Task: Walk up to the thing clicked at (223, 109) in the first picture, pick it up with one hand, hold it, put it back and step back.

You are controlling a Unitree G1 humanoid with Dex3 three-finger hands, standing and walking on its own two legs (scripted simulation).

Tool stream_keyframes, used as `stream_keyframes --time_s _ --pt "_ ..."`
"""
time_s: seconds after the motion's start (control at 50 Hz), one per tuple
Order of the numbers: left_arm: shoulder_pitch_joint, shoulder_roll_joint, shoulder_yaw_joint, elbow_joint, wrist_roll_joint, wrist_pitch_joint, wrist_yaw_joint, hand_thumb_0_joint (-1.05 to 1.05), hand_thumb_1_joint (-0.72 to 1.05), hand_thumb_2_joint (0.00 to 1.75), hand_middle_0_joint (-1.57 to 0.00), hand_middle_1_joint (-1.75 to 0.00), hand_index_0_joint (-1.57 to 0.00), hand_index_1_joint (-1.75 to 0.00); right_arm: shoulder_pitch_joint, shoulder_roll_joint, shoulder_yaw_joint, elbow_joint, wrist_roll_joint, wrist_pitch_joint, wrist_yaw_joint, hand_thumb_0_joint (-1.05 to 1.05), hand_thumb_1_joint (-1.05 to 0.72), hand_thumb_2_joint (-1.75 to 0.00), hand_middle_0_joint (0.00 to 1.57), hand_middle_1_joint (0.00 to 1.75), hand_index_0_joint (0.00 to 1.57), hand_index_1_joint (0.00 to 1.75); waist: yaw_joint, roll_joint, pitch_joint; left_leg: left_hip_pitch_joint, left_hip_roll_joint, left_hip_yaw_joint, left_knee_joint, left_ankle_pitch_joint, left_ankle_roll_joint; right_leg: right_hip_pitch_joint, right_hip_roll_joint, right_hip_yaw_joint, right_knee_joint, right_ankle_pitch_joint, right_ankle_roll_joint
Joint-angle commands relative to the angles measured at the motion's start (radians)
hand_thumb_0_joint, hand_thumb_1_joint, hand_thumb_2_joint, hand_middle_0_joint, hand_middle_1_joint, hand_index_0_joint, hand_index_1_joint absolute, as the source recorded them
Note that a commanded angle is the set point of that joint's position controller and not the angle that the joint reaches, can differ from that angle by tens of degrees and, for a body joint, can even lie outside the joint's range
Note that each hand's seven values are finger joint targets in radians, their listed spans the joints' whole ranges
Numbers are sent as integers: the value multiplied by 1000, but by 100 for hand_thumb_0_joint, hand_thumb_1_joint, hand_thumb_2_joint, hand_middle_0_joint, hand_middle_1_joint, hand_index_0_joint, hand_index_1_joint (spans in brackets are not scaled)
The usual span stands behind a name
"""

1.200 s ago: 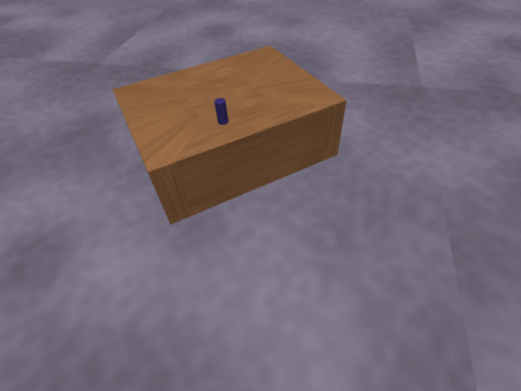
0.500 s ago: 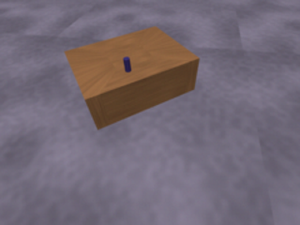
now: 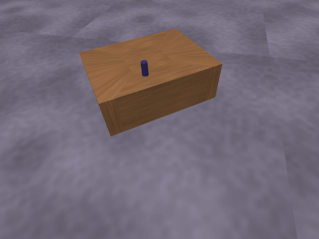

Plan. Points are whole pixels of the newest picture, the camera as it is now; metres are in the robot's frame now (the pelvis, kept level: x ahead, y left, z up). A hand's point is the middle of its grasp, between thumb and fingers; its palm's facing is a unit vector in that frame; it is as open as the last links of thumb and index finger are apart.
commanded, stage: walk up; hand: right
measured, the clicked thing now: (144, 68) +1.37 +0.14 -0.36
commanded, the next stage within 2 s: none
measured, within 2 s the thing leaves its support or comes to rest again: neither
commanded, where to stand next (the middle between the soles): +0.84 +0.14 m, yaw +27 degrees
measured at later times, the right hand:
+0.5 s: hand (235, 209) +0.25 -0.18 -0.14, palm faces -0.24 +0.89 -0.38, open 7.3 cm
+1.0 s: hand (197, 121) +0.60 -0.12 -0.13, palm faces -0.46 +0.79 -0.41, open 7.3 cm
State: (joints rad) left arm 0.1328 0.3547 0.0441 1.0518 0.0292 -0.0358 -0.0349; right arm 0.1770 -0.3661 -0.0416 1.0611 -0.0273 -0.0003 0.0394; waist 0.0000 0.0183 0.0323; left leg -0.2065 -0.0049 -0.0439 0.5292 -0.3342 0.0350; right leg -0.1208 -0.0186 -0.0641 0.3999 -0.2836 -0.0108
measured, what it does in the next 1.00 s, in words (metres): walks ahead, turning left: left foot, then right foot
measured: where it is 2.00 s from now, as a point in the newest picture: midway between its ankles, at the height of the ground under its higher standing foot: (153, 167)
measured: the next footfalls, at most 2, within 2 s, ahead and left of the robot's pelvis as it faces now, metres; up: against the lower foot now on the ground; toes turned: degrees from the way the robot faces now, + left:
left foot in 0.22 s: +0.16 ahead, +0.21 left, +0.00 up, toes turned +14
right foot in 0.62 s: +0.40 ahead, -0.03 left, +0.00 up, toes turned +11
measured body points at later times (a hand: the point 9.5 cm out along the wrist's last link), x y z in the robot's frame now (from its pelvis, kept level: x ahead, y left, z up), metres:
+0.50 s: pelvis +0.16 +0.08 -0.01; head +0.16 +0.09 +0.44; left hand +0.17 +0.42 -0.12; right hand +0.26 -0.23 -0.11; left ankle +0.12 +0.20 -0.74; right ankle +0.27 -0.05 -0.71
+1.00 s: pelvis +0.39 +0.08 -0.02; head +0.41 +0.11 +0.43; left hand +0.26 +0.38 -0.13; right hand +0.62 -0.16 -0.11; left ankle +0.45 +0.23 -0.73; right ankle +0.36 -0.04 -0.74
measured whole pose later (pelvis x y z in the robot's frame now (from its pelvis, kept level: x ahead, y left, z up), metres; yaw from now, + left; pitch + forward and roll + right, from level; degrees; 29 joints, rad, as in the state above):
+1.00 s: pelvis +0.39 +0.08 -0.02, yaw +23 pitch -1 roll -1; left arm 0.40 0.42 0.06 0.82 0.03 -0.06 -0.07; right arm 0.24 -0.42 -0.07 0.82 -0.01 -0.07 0.05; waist 0.09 -0.01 0.09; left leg -0.45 0.05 0.07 0.63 -0.20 0.03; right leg -0.11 -0.05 -0.20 0.55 -0.41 -0.01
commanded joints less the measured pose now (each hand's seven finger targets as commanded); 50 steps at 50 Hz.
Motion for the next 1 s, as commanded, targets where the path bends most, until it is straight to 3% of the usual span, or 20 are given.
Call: stream_keyframes --time_s 0.0,0.1,0.16,0.2,0.22,0.24,0.26,0.3,0.36,0.44,0.54,0.58,0.6,0.62,0.64,0.66,0.68,0.76,0.92,0.98 --pt "21 338 114 -148 13 -40 13 0 90 90 -20 -30 -20 -30 -166 -244 -78 -201 -18 -25 20 0 -90 -90 20 30 20 30 92 -95 79 -534 123 -28 411 -80 -18 133 -470 436 -301 -402 -255" --pt "-35 339 111 -217 26 -56 -6 0 90 90 -20 -30 -20 -30 -38 -222 -101 -205 -6 -35 64 0 -90 -90 20 30 20 30 26 -163 58 -270 152 29 174 -11 -34 24 -307 74 -205 -173 -175" --pt "-48 337 109 -233 21 -41 -19 0 90 90 -20 -30 -20 -30 94 -213 -121 -176 -2 -41 60 0 -90 -90 20 30 20 30 -39 -125 4 41 52 187 66 180 -39 -157 -224 -77 -14 -157 -126" --pt "33 261 84 -241 17 -26 -21 0 90 90 -20 -30 -20 -30 269 -279 -148 -131 -6 -49 32 0 -90 -90 20 30 20 30 -108 98 -105 324 -26 187 60 29 12 -302 -138 -148 412 12 -100" --pt "44 179 59 -264 16 -21 -29 0 90 90 -20 -30 -20 -30 383 -371 -168 -126 -11 -53 12 0 -90 -90 20 30 20 30 -159 337 -82 375 158 -183 -122 -252 100 -510 -43 -131 755 -266 -52" --pt "-18 224 63 -305 -5 -24 -24 0 90 90 -20 -30 -20 -30 340 -459 -166 -178 5 -63 12 0 -90 -90 20 30 20 30 -144 321 -74 243 371 -759 -387 -486 235 -608 18 26 861 -351 -42" --pt "-74 311 68 -310 3 -25 -20 0 90 90 -20 -30 -20 -30 255 -473 -172 -204 31 -64 9 0 -90 -90 20 30 20 30 -110 139 -5 135 436 -818 -431 -572 270 -601 -67 139 873 -273 -45" --pt "61 315 69 -233 -20 -19 -20 0 90 90 -20 -30 -20 -30 126 -377 -130 -258 20 -81 -5 0 -90 -90 20 30 20 30 -13 52 30 115 323 -494 -299 -336 209 -580 -137 140 803 -131 -38" --pt "122 309 84 -198 -11 -7 -37 0 90 90 -20 -30 -20 -30 133 -322 -104 -264 23 -99 -9 0 -90 -90 20 30 20 30 18 86 35 -73 232 -278 -310 -193 166 -380 -127 91 615 -58 -13" --pt "64 288 94 -249 0 -7 -56 0 90 90 -20 -30 -20 -30 163 -342 -110 -288 13 -112 -11 0 -90 -90 20 30 20 30 -1 127 80 -91 240 -248 -300 -171 199 -371 -119 80 419 -22 6" --pt "53 266 106 -275 -1 -20 -63 0 90 90 -20 -30 -20 -30 145 -331 -107 -316 14 -118 -14 0 -90 -90 20 30 20 30 18 96 50 -146 204 -167 -215 -50 158 -210 -71 13 284 56 -8" --pt "178 261 118 -248 0 -33 -54 0 90 90 -20 -30 -20 -30 119 -304 -95 -328 13 -113 -21 0 -90 -90 20 30 20 30 98 44 -5 -194 167 -110 -14 121 117 5 -26 -21 199 63 -20" --pt "284 297 137 -224 5 -47 -40 0 90 90 -20 -30 -20 -30 152 -252 -76 -329 12 -109 -23 0 -90 -90 20 30 20 30 148 -98 -65 -253 98 -51 260 202 88 158 -19 16 126 -30 -36" --pt "382 390 161 -222 21 -63 -26 0 90 90 -20 -30 -20 -30 177 -162 -49 -352 24 -111 -25 0 -90 -90 20 30 20 30 179 -372 -95 -441 -31 33 613 55 36 262 -253 375 -51 -278 -88" --pt "325 429 149 -242 0 -64 -23 0 90 90 -20 -30 -20 -30 184 -206 -59 -355 28 -111 -41 0 -90 -90 20 30 20 30 133 -389 -72 -568 -69 10 735 -186 17 228 -448 746 -222 -295 -190" --pt "226 408 138 -273 -14 -59 -22 0 90 90 -20 -30 -20 -30 159 -265 -71 -326 14 -108 -49 0 -90 -90 20 30 20 30 89 -214 28 -542 21 -72 778 -153 18 53 -465 724 -227 -316 -225" --pt "184 364 128 -287 -21 -59 -19 0 90 90 -20 -30 -20 -30 178 -283 -76 -294 31 -107 -40 0 -90 -90 20 30 20 30 58 -108 56 -485 54 -90 733 -56 16 5 -389 538 -199 -257 -196" --pt "153 296 99 -288 -15 -68 -15 0 90 90 -20 -30 -20 -30 223 -240 -74 -249 27 -89 -1 0 -90 -90 20 30 20 30 16 -212 78 -344 77 6 512 60 -17 -124 -232 151 -178 24 -183" --pt "260 309 98 -321 -4 -48 -17 0 90 90 -20 -30 -20 -30 31 -190 -71 -335 21 -93 7 0 -90 -90 20 30 20 30 77 -144 -6 -221 45 136 113 125 -10 21 -246 24 -8 361 -190" --pt "234 268 67 -352 -14 -32 -13 0 90 90 -20 -30 -20 -30 239 -255 -103 -271 13 -107 -15 0 -90 -90 20 30 20 30 -49 39 -102 206 -2 132 12 161 33 -197 -169 -59 336 340 -139"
